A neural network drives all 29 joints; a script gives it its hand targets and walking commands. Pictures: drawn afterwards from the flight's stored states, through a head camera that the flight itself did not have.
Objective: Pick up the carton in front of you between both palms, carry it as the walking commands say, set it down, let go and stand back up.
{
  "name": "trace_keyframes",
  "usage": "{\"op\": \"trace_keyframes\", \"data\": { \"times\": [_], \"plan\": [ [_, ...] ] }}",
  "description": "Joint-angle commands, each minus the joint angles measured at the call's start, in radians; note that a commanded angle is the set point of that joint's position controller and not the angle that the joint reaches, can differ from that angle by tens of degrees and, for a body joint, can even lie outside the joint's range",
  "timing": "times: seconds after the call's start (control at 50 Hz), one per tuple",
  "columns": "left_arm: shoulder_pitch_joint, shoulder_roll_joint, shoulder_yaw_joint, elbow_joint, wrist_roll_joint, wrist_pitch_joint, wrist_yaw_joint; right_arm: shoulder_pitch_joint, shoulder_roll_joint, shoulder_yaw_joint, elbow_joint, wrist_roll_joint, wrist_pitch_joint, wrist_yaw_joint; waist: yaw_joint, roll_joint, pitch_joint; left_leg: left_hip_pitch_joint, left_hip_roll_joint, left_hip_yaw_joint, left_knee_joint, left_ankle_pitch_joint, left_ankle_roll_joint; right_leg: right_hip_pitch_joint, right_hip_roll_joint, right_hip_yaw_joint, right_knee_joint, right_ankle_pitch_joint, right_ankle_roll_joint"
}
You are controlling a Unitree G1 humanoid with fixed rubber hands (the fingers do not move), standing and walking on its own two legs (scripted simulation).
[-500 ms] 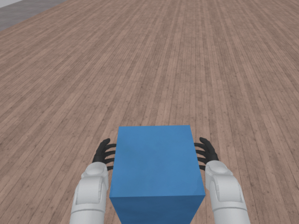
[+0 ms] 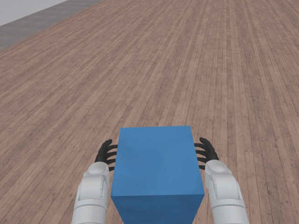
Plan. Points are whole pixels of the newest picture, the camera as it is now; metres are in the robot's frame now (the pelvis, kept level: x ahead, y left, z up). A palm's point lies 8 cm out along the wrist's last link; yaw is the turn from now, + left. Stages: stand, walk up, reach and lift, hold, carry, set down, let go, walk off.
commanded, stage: hold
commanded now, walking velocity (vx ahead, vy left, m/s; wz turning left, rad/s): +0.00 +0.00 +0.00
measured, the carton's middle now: (156, 177) +0.29 +0.00 -0.06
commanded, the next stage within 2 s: set down in 0.16 s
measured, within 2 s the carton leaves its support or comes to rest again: neither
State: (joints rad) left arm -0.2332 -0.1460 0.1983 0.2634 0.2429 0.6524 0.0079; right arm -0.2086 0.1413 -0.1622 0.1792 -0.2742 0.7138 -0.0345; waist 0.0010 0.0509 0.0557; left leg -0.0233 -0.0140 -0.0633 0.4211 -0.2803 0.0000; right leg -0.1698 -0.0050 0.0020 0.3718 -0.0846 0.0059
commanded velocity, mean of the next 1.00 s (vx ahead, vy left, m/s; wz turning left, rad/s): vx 0.00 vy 0.00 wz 0.00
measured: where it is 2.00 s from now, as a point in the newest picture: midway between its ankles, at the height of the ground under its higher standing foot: outside the picture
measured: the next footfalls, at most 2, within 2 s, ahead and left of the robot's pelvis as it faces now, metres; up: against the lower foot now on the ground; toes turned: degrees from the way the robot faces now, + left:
none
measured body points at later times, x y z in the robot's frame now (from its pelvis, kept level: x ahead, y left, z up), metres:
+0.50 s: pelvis +0.00 -0.03 -0.01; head +0.01 -0.06 +0.44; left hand +0.33 +0.14 +0.00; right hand +0.35 -0.16 +0.00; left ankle -0.02 +0.12 -0.74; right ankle +0.08 -0.12 -0.74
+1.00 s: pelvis -0.03 +0.00 -0.12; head +0.20 -0.02 +0.26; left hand +0.40 +0.14 -0.20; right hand +0.40 -0.16 -0.21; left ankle -0.02 +0.13 -0.74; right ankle +0.08 -0.12 -0.74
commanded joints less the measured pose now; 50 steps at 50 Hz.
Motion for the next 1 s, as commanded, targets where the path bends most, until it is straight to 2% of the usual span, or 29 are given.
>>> {"op": "trace_keyframes", "data": {
  "times": [0.0,0.16,0.24,0.32,0.4,0.46,0.52,0.56,0.62,0.68,0.78,0.82,0.86,0.92,0.98],
  "plan": [
    [-0.463,-0.929,-0.509,-0.029,-0.222,-0.042,-0.247,-0.451,0.934,0.543,-0.045,0.253,-0.049,0.261,-0.003,-0.024,-0.209,-0.411,-0.027,-0.054,-0.180,-0.020,0.062,0.447,0.091,0.060,0.032,0.026,-0.001],
    [-0.512,-0.959,-0.483,0.010,-0.218,-0.047,-0.272,-0.509,0.969,0.547,-0.005,0.262,-0.040,0.289,0.004,-0.049,-0.238,-0.407,-0.042,-0.046,-0.153,-0.055,0.070,0.445,0.069,0.094,0.002,-0.092,0.008],
    [-0.598,-0.926,-0.426,0.077,-0.187,-0.061,-0.297,-0.576,1.003,0.498,0.071,0.252,-0.044,0.287,0.009,-0.067,-0.226,-0.418,-0.050,-0.036,-0.117,-0.090,0.073,0.419,0.053,0.117,-0.010,-0.197,0.018],
    [-0.729,-0.899,-0.302,0.232,-0.111,-0.107,-0.319,-0.686,1.018,0.359,0.243,0.196,-0.080,0.285,0.001,-0.079,-0.205,-0.434,-0.054,-0.030,-0.058,-0.133,0.074,0.354,0.039,0.141,-0.008,-0.312,0.025],
    [-0.810,-0.824,-0.124,0.376,0.001,-0.162,-0.288,-0.769,0.924,0.168,0.394,0.093,-0.137,0.248,-0.007,-0.073,-0.162,-0.496,-0.064,-0.027,0.022,-0.135,0.066,0.252,0.038,0.148,0.035,-0.330,0.020],
    [-0.792,-0.736,0.010,0.439,0.091,-0.209,-0.243,-0.777,0.795,0.032,0.451,0.006,-0.196,0.215,-0.011,-0.062,-0.146,-0.580,-0.075,-0.023,0.079,-0.119,0.054,0.156,0.054,0.131,0.101,-0.279,0.012],
    [-0.767,-0.663,0.073,0.442,0.135,-0.274,-0.207,-0.767,0.673,-0.046,0.468,-0.054,-0.279,0.194,-0.021,-0.049,-0.183,-0.677,-0.089,-0.014,0.128,-0.077,0.040,0.067,0.076,0.106,0.185,-0.147,0.006],
    [-0.767,-0.646,0.062,0.422,0.126,-0.332,-0.192,-0.758,0.640,-0.048,0.474,-0.069,-0.347,0.187,-0.028,-0.044,-0.252,-0.744,-0.100,-0.003,0.175,-0.038,0.025,0.009,0.088,0.094,0.254,-0.028,0.002],
    [-0.796,-0.690,-0.018,0.411,0.073,-0.431,-0.183,-0.784,0.671,0.023,0.468,-0.042,-0.453,0.184,-0.023,-0.043,-0.413,-0.862,-0.122,0.013,0.252,0.010,0.007,-0.026,0.096,0.085,0.361,0.112,0.003],
    [-0.844,-0.777,-0.145,0.411,0.010,-0.514,-0.181,-0.851,0.750,0.147,0.451,0.013,-0.536,0.193,-0.017,-0.045,-0.641,-0.994,-0.137,0.024,0.341,0.059,-0.017,-0.032,0.102,0.076,0.486,0.233,0.005],
    [-0.949,-0.879,-0.389,0.281,-0.120,-0.561,-0.150,-0.950,0.819,0.353,0.342,0.102,-0.583,0.215,-0.043,-0.059,-1.095,-1.081,-0.158,0.023,0.491,0.198,-0.051,-0.048,0.111,0.059,0.669,0.446,0.002],
    [-0.969,-0.897,-0.444,0.241,-0.157,-0.547,-0.136,-0.966,0.810,0.386,0.306,0.124,-0.570,0.229,-0.057,-0.064,-1.192,-1.085,-0.161,0.025,0.539,0.220,-0.060,-0.133,0.117,0.037,0.714,0.434,0.004],
    [-0.977,-0.914,-0.460,0.232,-0.171,-0.523,-0.128,-0.966,0.803,0.389,0.306,0.129,-0.546,0.245,-0.068,-0.058,-1.195,-1.087,-0.161,0.027,0.576,0.201,-0.066,-0.266,0.125,0.014,0.736,0.346,0.009],
    [-0.997,-0.920,-0.422,0.269,-0.156,-0.478,-0.132,-0.974,0.792,0.353,0.367,0.117,-0.506,0.271,-0.074,-0.035,-1.088,-1.118,-0.160,0.031,0.610,0.089,-0.068,-0.484,0.133,-0.013,0.757,0.154,0.012],
    [-1.039,-0.913,-0.367,0.318,-0.134,-0.445,-0.140,-1.008,0.782,0.295,0.432,0.098,-0.473,0.291,-0.079,-0.026,-0.998,-1.201,-0.160,0.038,0.645,0.006,-0.065,-0.623,0.135,-0.027,0.787,0.052,0.006]
  ]
}}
